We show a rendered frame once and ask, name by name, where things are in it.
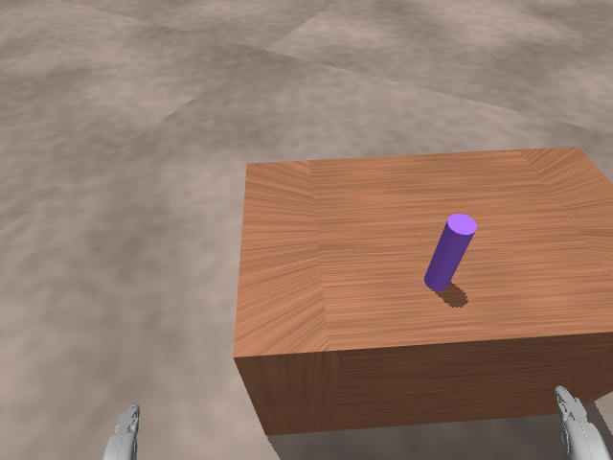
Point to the can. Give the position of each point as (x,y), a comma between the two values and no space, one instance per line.
(456,236)

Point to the right robot hand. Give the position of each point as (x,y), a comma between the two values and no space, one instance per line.
(580,440)

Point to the left robot hand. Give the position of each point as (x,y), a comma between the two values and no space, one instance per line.
(123,445)

